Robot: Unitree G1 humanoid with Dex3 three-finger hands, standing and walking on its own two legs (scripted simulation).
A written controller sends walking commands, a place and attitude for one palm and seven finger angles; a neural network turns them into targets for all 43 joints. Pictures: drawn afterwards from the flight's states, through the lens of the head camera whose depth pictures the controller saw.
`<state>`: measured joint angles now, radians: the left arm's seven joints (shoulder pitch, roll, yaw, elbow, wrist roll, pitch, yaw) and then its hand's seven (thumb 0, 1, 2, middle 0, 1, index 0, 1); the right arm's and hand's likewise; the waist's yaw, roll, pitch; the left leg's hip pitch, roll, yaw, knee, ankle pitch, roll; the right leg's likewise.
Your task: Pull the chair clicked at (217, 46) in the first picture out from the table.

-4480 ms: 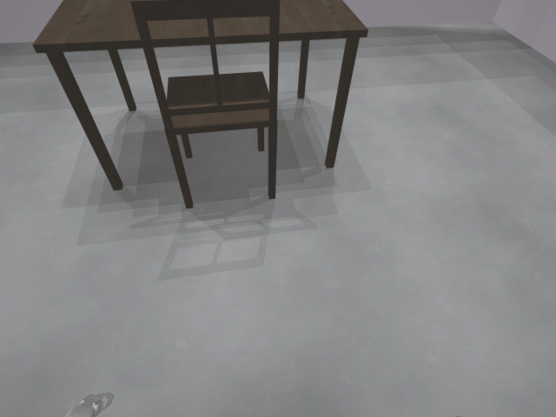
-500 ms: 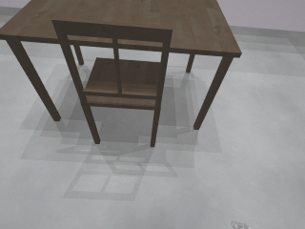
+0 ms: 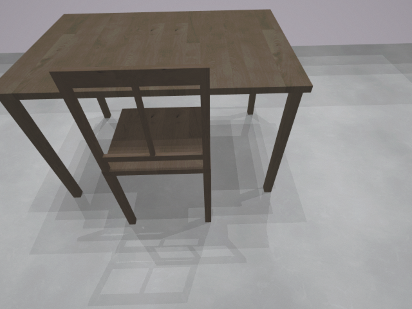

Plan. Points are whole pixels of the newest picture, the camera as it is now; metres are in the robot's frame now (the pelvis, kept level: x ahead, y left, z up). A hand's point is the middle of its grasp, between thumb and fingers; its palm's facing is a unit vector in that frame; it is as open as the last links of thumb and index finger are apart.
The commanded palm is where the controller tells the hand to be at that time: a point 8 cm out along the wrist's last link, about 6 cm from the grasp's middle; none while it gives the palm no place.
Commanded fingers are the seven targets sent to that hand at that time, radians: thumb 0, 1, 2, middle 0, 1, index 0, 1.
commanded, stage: take the last steps up to it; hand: left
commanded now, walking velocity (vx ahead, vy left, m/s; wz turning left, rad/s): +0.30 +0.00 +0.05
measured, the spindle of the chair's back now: (145, 124) +0.68 +0.23 -0.07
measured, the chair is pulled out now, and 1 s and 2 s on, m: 0.00 0.00 0.00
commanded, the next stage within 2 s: come to a stop and stand still in 0.46 s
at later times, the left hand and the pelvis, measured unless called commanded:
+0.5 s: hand out of the picture +0.08 +0.18 -0.18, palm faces +0.14 -0.98 -0.11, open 7.4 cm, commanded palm none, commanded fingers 0.00 0.90 0.90 -0.20 -0.30 -0.20 -0.30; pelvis +0.16 +0.04 -0.01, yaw +1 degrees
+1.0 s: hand (135, 247) +0.30 +0.20 -0.16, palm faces +0.01 -0.96 -0.28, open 7.4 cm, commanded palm none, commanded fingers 0.00 0.90 0.90 -0.20 -0.30 -0.20 -0.30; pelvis +0.23 +0.00 +0.00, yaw +0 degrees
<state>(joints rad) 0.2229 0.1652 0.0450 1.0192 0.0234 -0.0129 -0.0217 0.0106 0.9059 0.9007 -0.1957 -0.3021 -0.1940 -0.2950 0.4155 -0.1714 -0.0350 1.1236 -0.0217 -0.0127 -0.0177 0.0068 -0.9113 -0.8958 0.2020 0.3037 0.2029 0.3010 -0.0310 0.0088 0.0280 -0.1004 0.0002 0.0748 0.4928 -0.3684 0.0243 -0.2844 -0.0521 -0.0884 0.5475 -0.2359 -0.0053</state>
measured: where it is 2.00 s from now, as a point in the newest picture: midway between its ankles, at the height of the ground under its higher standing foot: outside the picture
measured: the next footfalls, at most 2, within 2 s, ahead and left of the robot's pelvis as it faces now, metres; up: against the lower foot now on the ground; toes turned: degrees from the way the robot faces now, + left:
left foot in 0.46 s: +0.25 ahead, +0.13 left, +0.00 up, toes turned +8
right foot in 0.92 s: +0.28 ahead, -0.10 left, +0.00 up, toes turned -4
